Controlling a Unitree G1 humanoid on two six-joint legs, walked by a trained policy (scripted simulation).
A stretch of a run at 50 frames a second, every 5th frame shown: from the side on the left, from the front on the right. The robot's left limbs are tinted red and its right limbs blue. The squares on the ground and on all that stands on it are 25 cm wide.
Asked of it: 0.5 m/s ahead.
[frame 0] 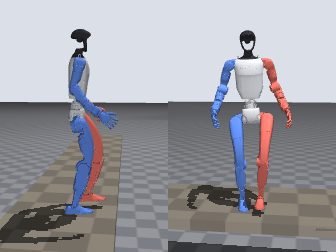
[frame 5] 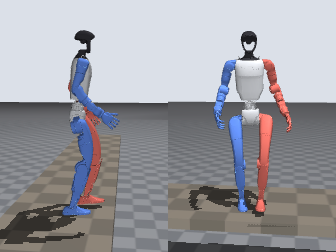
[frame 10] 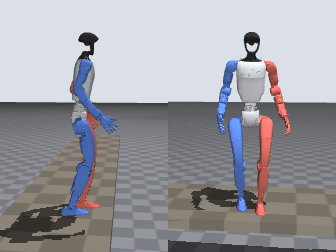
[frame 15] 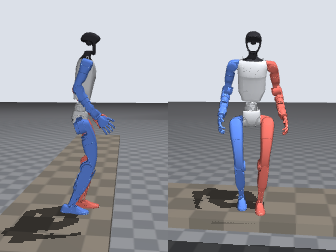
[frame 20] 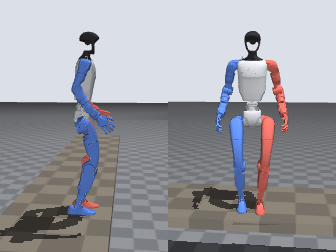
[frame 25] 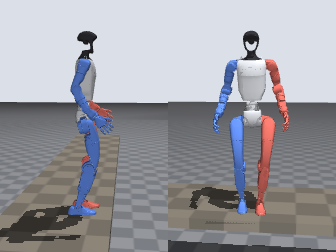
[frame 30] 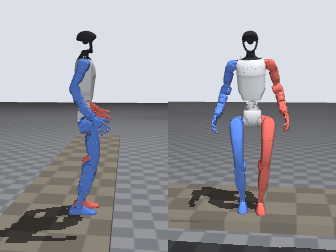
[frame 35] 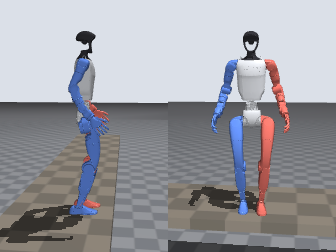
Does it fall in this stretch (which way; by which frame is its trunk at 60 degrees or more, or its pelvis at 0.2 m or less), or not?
no
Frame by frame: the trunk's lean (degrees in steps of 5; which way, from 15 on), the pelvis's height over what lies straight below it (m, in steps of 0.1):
0: 5, 0.8
5: 5, 0.8
10: 5, 0.8
15: 10, 0.8
20: 5, 0.8
25: 0, 0.8
30: 0, 0.8
35: 0, 0.8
